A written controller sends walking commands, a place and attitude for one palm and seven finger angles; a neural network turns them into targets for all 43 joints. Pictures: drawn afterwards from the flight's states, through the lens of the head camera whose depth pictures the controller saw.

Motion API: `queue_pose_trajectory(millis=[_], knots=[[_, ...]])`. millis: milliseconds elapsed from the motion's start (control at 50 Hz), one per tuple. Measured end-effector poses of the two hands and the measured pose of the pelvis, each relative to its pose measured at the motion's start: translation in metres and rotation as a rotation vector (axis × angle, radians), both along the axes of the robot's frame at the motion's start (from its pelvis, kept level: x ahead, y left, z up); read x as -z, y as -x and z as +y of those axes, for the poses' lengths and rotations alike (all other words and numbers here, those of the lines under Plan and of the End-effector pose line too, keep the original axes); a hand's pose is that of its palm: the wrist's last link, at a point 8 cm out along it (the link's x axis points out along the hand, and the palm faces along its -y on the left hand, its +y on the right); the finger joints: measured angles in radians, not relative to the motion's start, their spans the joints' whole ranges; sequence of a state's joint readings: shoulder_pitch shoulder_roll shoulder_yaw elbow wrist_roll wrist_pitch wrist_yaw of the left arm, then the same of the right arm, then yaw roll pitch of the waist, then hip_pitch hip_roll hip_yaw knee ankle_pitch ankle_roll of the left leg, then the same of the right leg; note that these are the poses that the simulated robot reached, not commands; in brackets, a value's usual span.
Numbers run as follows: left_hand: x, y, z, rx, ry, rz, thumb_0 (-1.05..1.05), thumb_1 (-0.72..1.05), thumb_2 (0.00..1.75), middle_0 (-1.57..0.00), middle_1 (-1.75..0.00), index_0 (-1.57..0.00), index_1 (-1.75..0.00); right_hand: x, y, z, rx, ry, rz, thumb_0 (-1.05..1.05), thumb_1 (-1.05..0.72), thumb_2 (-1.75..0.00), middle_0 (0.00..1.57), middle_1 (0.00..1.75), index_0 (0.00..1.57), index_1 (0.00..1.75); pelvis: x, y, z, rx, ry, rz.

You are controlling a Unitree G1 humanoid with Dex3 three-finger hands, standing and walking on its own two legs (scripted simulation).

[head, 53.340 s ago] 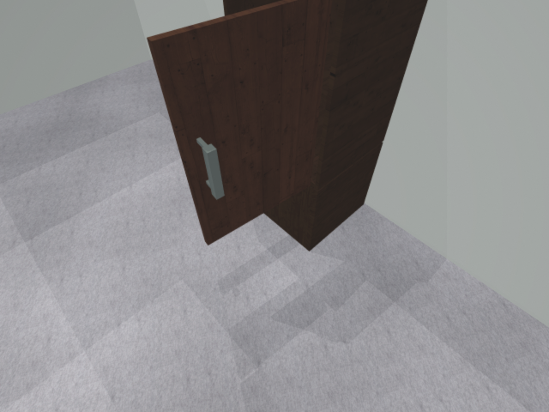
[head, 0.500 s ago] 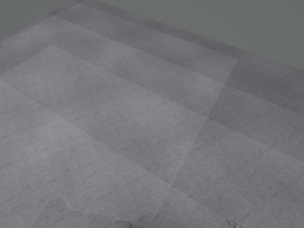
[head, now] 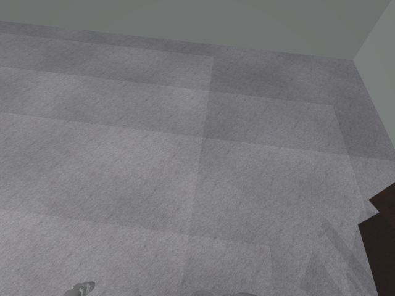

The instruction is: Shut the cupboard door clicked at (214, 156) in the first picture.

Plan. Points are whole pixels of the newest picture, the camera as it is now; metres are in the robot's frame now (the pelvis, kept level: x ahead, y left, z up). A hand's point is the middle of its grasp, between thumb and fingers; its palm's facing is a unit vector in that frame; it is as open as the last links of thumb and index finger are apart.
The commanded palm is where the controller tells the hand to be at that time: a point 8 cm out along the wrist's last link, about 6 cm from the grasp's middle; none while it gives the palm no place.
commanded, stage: turn to face it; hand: left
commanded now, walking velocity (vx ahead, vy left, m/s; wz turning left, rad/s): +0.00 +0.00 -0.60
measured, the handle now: out of the picture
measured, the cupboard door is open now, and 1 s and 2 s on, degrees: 30 30 30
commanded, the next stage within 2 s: take the last steps up to it in 1.78 s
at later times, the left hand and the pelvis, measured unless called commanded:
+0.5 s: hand (118, 291) +0.15 +0.19 -0.19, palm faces -0.21 -0.96 -0.17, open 7.4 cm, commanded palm none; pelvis +0.03 +0.02 -0.01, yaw -16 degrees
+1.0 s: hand (162, 251) +0.24 +0.09 -0.16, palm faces -0.55 -0.79 -0.27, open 7.4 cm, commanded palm none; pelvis +0.02 -0.01 -0.02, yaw -35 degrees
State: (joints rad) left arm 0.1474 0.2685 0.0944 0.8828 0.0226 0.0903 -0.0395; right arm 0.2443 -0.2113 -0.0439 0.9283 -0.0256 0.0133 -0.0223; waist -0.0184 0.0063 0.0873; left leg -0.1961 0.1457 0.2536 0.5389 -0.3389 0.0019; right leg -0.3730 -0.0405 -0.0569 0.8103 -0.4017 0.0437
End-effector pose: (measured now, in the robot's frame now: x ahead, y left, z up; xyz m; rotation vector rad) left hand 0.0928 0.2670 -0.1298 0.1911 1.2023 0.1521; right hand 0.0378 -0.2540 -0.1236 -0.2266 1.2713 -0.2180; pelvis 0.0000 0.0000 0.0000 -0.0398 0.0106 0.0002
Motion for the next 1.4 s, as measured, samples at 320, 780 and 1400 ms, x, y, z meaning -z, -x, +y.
queue_pose_trajectory(millis=[320,780,1400], knots=[[0.001,-0.047,-0.06,0.192,0.01,-0.017,0.0,0.9,0.9,-0.21,-0.3,-0.2,-0.3,0.009,0.014,-0.028,0.174,-0.021,-0.016,0.01,-0.91,-0.9,0.2,0.3,0.2,0.3,0.003,-0.01,-0.016,0.165,-0.027,0.01],[0.005,-0.126,-0.032,0.416,0.01,0.05,0.0,0.91,0.9,-0.2,-0.29,-0.19,-0.29,-0.012,0.056,0.039,0.419,0.007,-0.051,0.01,-0.9,-0.9,0.21,0.3,0.21,0.3,-0.006,-0.035,0.026,0.465,0.005,0.01],[0.018,-0.163,-0.131,0.733,-0.001,0.082,0.0,0.9,0.9,-0.21,-0.3,-0.2,-0.3,-0.006,0.086,-0.012,0.722,0.066,-0.158,0.01,-0.9,-0.9,0.2,0.3,0.2,0.3,0.007,-0.051,-0.007,0.804,-0.034,0.011]])
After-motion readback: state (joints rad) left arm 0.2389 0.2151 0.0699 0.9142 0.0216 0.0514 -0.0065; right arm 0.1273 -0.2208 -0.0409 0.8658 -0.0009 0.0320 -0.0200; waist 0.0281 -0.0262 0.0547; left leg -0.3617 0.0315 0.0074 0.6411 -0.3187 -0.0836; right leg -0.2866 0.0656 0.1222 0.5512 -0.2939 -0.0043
